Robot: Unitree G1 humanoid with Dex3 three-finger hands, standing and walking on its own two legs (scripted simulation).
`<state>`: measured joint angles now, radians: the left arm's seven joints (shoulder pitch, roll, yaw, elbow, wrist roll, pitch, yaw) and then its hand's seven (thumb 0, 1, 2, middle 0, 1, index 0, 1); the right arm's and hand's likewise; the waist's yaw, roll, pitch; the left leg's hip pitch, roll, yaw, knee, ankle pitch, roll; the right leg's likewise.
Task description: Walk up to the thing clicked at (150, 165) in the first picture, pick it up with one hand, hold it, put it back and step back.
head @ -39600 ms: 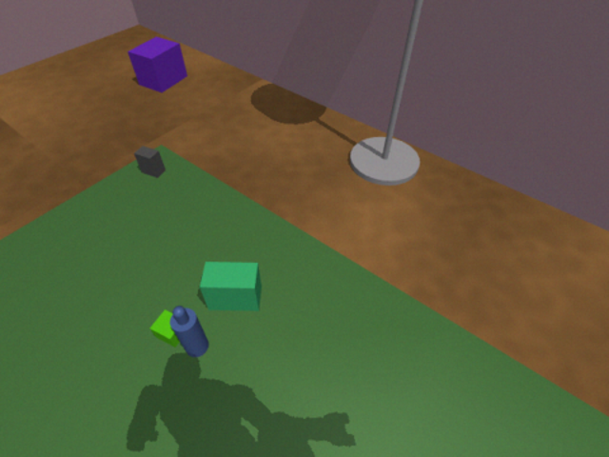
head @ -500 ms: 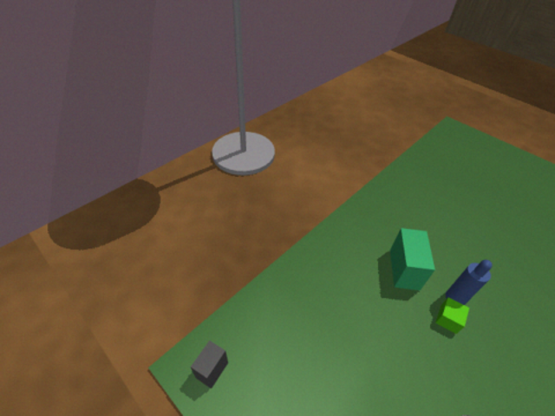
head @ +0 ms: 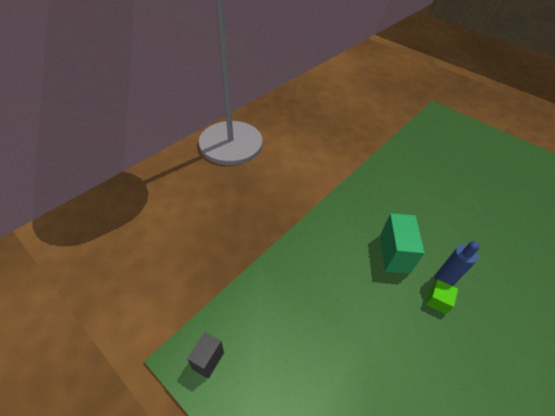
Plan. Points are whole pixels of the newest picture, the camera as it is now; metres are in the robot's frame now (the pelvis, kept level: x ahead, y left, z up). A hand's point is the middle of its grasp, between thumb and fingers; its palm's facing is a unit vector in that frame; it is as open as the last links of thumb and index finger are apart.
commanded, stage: walk up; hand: left
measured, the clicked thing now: (206, 355) +0.41 +0.22 -0.71
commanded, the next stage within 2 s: stand in 0.70 s
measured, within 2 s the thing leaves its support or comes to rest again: neither
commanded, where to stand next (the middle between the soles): +0.04 -0.04 m, yaw +3 degrees
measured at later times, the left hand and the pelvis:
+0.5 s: hand out of the picture +0.07 +0.24 -0.16, palm faces -0.01 -0.95 -0.31, open 7.4 cm; pelvis +0.00 -0.01 +0.00, yaw +0 degrees
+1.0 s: hand out of the picture +0.09 +0.26 -0.16, palm faces -0.02 -0.95 -0.31, open 7.4 cm; pelvis -0.01 +0.01 +0.00, yaw +0 degrees
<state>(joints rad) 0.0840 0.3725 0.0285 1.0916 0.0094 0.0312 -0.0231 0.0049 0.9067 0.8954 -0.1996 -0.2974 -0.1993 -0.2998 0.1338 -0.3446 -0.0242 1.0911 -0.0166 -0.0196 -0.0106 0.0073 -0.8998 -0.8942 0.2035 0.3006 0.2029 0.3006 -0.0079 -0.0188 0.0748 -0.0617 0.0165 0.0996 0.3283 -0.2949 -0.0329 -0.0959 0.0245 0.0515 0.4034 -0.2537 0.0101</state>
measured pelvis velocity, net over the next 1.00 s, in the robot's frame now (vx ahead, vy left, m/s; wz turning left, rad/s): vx -0.01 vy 0.01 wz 0.00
